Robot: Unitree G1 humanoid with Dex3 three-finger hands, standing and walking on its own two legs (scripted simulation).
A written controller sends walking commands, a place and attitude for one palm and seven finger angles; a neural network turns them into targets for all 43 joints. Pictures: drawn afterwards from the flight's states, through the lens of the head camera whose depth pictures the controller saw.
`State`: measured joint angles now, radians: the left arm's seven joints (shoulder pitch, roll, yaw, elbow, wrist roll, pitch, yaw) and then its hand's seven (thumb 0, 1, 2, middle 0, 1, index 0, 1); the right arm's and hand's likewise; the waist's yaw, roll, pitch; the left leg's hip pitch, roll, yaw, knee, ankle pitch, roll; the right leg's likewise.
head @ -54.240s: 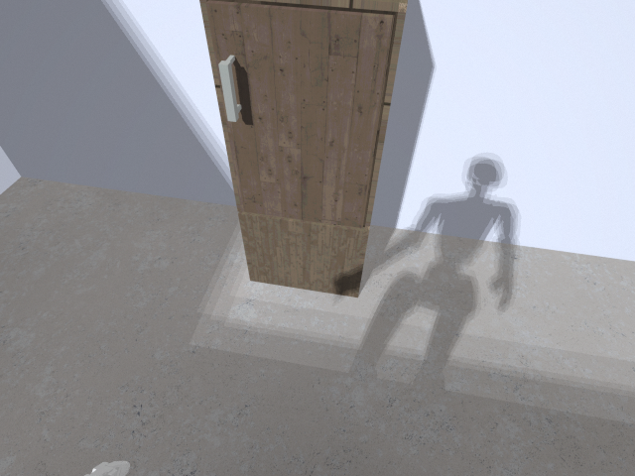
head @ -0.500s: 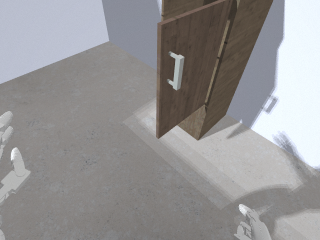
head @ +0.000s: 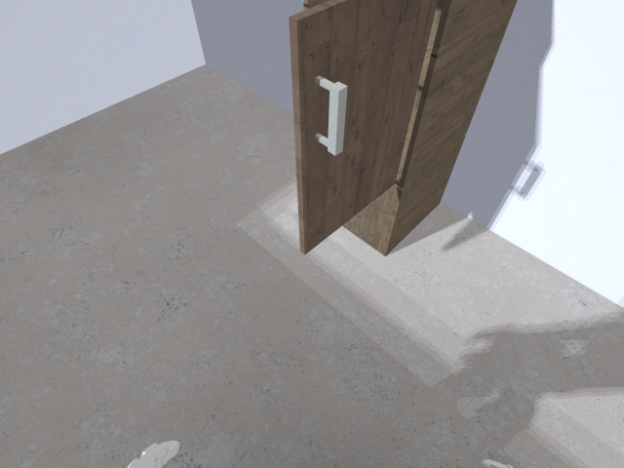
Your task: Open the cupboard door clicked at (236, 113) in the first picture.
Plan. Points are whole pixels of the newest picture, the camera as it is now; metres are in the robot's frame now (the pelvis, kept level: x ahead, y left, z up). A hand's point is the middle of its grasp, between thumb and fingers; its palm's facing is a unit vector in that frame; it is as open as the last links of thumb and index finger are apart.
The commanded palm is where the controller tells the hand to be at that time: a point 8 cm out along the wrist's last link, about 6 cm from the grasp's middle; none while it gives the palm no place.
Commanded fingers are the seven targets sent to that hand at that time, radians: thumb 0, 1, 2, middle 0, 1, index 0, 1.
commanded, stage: let the arm hang, fingers relaxed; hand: left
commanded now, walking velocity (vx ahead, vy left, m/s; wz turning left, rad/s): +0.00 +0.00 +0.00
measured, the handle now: (328, 116) +0.67 -0.01 +0.07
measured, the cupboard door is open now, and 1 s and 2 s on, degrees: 88 88 88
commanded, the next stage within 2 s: look to check the result in 0.84 s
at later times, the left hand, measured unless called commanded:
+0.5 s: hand out of the picture +0.00 +0.19 -0.16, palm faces +0.05 -0.97 -0.24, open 7.3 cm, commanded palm none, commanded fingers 0.00 0.90 0.90 -0.20 -0.30 -0.20 -0.30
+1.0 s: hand out of the picture +0.02 +0.17 -0.16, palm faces +0.04 -0.98 -0.19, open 7.3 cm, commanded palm none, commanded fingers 0.00 0.90 0.90 -0.20 -0.30 -0.20 -0.30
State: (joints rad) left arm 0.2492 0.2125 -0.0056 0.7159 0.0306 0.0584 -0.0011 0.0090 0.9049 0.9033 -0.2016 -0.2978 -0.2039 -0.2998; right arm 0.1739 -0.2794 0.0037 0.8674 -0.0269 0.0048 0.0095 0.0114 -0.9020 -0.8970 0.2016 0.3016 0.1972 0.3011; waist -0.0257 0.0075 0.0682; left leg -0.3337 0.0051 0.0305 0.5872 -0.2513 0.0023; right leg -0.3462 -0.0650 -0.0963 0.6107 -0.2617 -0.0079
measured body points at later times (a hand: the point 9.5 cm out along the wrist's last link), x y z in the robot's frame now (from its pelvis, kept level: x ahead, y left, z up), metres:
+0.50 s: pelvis +0.01 +0.00 +0.01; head +0.02 -0.02 +0.46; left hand +0.00 +0.24 -0.14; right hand +0.00 -0.21 -0.16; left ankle +0.04 +0.12 -0.73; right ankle +0.04 -0.12 -0.73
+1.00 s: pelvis +0.02 +0.00 +0.01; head +0.03 +0.00 +0.46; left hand +0.02 +0.22 -0.14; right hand +0.00 -0.21 -0.15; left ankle +0.04 +0.12 -0.73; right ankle +0.04 -0.12 -0.73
